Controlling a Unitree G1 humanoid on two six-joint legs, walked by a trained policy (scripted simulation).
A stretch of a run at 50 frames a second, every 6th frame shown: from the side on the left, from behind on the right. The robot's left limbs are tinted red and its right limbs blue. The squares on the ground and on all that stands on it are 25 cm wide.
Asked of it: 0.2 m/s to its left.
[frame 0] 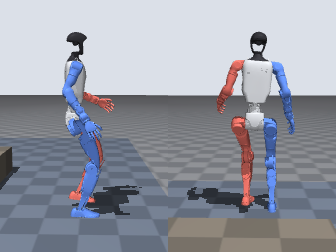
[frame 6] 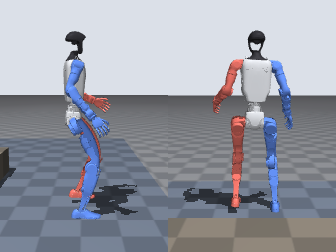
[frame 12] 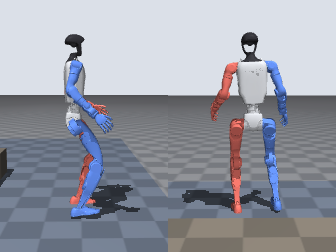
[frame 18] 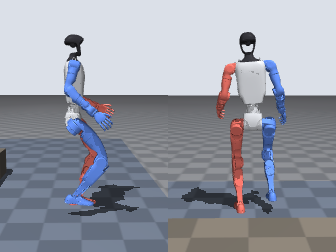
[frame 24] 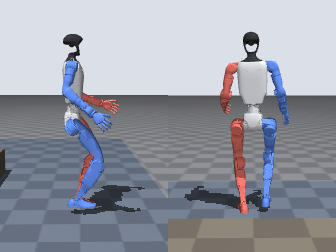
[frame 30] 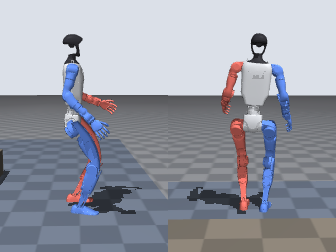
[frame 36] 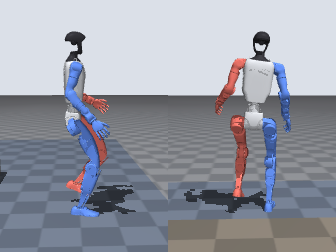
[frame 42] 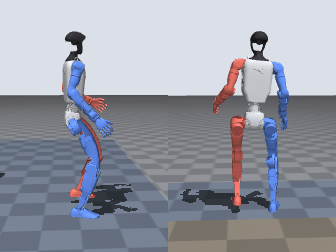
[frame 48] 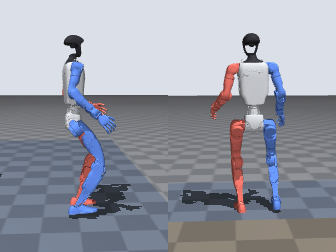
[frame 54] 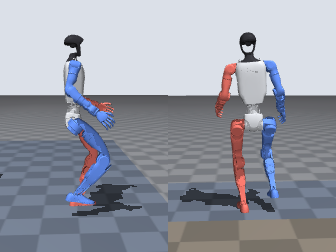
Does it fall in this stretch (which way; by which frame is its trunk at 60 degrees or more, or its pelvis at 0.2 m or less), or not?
no
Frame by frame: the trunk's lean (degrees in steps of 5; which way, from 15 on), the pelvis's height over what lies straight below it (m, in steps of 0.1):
0: 5, 0.8
6: 0, 0.8
12: 5, 0.7
18: 5, 0.7
24: 0, 0.7
30: 5, 0.7
36: 5, 0.8
42: 5, 0.8
48: 0, 0.7
54: 5, 0.7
